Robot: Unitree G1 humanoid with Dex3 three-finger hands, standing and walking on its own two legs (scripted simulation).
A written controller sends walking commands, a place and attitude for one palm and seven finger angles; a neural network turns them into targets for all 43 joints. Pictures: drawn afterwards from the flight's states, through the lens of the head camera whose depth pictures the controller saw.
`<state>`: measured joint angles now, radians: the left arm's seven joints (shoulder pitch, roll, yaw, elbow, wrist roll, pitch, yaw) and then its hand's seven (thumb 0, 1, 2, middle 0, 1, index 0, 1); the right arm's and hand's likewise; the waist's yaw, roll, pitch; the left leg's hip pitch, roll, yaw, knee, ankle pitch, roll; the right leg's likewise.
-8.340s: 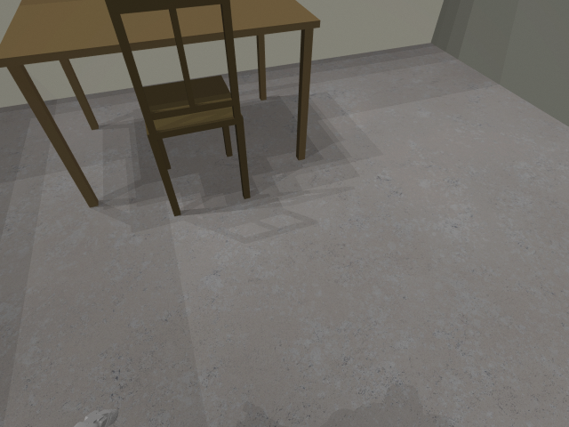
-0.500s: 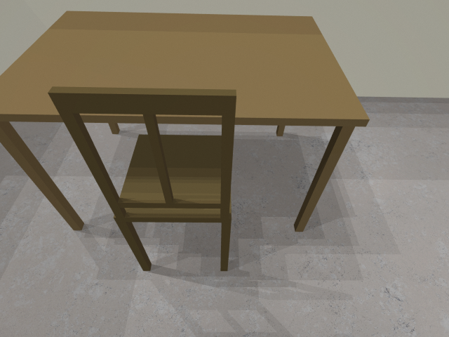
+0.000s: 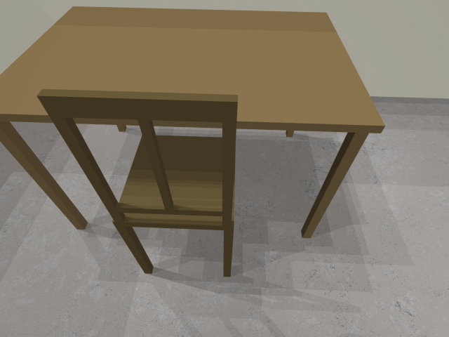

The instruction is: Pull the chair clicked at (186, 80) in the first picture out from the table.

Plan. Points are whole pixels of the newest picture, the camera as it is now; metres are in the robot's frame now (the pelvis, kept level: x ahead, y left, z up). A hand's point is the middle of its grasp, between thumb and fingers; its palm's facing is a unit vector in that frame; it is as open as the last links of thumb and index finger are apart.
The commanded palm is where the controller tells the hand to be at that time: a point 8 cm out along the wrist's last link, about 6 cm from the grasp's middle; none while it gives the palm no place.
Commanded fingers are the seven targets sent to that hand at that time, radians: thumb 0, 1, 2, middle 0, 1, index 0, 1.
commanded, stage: come to a stop and stand still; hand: left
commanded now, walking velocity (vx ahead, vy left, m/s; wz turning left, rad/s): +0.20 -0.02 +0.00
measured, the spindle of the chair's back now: (159, 170) +0.48 +0.20 -0.04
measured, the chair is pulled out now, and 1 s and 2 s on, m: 0.00 0.00 0.00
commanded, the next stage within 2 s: look again from close up in 1.82 s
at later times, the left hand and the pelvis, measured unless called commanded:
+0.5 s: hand out of the picture +0.11 +0.19 -0.16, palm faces -0.01 -0.97 -0.25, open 7.3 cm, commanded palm none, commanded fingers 0.00 0.90 0.90 -0.20 -0.30 -0.20 -0.30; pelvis +0.06 +0.00 +0.01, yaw -2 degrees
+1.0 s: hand out of the picture +0.04 +0.17 -0.15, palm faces +0.06 -0.97 -0.24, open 7.3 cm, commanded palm none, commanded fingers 0.00 0.90 0.90 -0.20 -0.30 -0.20 -0.30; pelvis +0.01 -0.02 +0.01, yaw -1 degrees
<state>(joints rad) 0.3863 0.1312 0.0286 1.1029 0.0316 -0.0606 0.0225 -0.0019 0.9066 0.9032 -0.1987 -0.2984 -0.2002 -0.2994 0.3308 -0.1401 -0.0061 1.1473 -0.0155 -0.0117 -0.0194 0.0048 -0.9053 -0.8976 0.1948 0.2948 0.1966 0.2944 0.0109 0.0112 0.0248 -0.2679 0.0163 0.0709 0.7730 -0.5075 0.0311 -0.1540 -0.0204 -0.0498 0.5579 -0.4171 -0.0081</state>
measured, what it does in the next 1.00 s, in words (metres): steps on the spot: left foot, then right foot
